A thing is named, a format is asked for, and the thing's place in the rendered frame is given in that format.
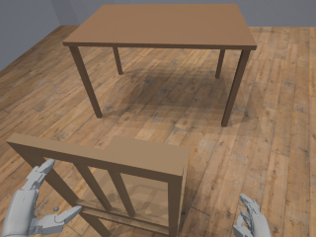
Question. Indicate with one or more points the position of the right robot hand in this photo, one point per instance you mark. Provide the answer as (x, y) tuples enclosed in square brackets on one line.
[(257, 223)]

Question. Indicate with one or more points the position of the chair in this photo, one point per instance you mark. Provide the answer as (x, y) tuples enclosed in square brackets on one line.
[(137, 183)]

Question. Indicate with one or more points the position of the left robot hand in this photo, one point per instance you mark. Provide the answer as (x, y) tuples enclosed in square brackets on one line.
[(19, 216)]

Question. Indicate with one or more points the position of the table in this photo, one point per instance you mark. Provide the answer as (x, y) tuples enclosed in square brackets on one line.
[(183, 26)]

